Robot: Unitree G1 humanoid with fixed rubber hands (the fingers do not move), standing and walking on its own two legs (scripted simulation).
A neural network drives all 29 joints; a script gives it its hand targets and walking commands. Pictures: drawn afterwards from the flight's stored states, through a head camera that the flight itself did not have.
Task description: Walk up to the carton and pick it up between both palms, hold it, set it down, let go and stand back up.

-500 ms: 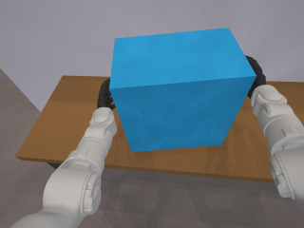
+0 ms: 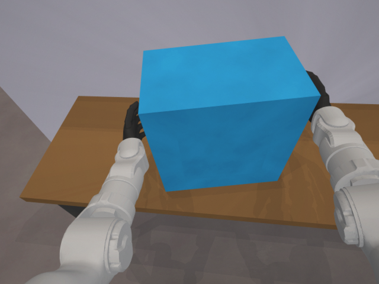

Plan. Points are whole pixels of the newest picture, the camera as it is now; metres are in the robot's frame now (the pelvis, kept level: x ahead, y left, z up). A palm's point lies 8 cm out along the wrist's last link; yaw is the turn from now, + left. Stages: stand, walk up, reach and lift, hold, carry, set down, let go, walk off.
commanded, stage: reach and lift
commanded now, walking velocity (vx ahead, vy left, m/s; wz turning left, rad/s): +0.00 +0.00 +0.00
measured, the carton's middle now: (217, 123) +0.49 +0.03 +0.05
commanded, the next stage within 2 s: none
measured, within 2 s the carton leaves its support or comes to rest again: leaves its support in 0.40 s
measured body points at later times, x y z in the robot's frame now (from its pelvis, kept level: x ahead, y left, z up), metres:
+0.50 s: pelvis -0.01 +0.00 +0.01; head +0.03 -0.01 +0.45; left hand +0.40 +0.21 +0.08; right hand +0.48 -0.16 +0.14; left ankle -0.01 +0.13 -0.74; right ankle +0.02 -0.13 -0.74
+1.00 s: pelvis -0.02 +0.00 +0.01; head -0.02 -0.02 +0.46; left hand +0.37 +0.21 +0.13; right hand +0.45 -0.17 +0.17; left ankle -0.01 +0.13 -0.74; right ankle +0.02 -0.13 -0.74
